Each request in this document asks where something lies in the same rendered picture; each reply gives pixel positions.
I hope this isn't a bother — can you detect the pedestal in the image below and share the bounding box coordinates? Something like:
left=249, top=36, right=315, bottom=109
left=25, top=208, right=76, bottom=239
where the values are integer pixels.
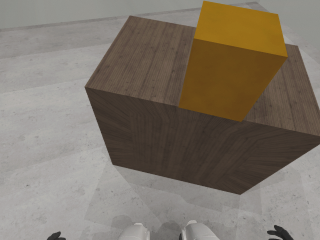
left=84, top=15, right=320, bottom=195

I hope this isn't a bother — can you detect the right robot hand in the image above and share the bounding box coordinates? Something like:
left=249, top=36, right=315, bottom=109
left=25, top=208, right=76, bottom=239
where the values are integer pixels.
left=267, top=225, right=294, bottom=240

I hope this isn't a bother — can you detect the robot right shin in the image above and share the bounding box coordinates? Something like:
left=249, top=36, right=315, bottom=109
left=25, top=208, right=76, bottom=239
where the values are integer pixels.
left=186, top=220, right=197, bottom=226

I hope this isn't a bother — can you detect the right robot thigh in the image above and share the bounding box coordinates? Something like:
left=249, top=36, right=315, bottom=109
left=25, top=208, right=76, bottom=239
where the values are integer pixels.
left=181, top=223, right=220, bottom=240

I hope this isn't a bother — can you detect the carton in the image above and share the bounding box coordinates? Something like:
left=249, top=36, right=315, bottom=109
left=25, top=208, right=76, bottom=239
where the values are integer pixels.
left=178, top=1, right=288, bottom=122

